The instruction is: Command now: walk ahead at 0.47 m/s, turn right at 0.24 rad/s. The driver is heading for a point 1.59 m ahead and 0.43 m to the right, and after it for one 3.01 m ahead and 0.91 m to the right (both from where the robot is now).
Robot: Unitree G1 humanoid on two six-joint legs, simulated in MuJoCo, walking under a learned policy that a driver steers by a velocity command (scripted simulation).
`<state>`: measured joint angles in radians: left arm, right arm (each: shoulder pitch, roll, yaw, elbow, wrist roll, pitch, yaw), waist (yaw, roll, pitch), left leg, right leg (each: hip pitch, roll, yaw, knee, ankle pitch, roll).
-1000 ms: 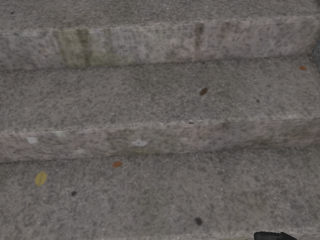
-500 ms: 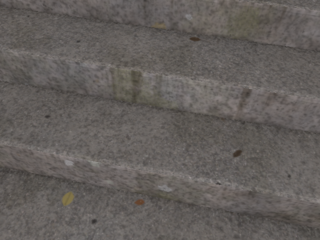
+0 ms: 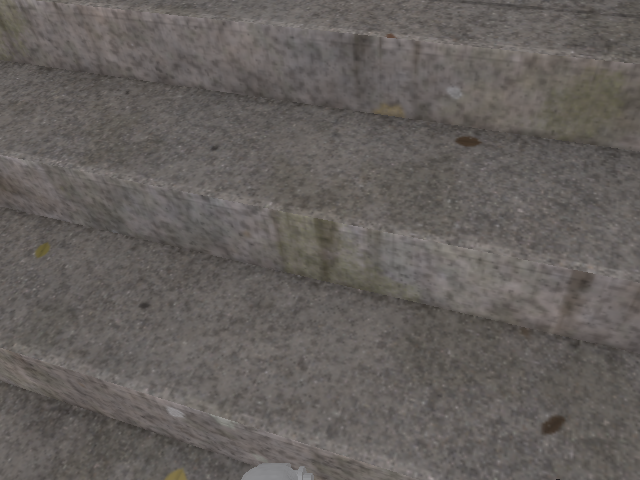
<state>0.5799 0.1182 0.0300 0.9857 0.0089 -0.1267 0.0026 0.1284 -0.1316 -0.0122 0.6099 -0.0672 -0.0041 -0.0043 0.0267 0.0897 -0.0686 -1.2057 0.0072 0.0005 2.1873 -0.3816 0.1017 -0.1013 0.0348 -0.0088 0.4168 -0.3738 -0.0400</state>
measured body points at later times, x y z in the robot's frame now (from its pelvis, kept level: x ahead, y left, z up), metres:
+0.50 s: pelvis +0.29 +0.01 +0.17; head +0.29 +0.01 +0.62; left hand +0.58 +0.13 +0.12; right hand +0.19 -0.21 +0.03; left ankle +0.25 +0.11 -0.56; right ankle +0.32 -0.13 -0.22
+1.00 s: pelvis +0.57 -0.12 +0.33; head +0.57 -0.14 +0.78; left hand +0.67 +0.11 +0.20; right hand +0.73 -0.37 +0.30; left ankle +0.70 -0.05 -0.07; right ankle +0.50 -0.13 -0.39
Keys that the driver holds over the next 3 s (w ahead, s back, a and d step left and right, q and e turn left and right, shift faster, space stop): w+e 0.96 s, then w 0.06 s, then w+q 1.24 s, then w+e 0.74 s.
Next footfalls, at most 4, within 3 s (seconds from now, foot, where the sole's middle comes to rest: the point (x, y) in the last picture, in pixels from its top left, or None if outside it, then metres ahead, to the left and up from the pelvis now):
0.14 left None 0.29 0.11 -0.60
0.66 right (459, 398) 0.54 -0.14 -0.43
1.18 left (464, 182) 0.87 -0.18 -0.26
1.66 right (635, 22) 1.09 -0.50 -0.09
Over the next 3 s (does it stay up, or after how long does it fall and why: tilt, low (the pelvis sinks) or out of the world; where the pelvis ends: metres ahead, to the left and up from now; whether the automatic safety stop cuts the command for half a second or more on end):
stays up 1.75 -0.39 0.99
